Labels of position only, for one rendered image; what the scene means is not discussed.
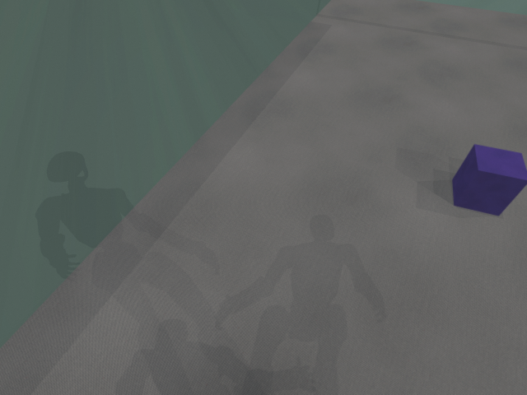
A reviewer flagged carton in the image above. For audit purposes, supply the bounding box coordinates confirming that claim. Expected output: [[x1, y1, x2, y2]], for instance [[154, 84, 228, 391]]
[[452, 144, 527, 216]]

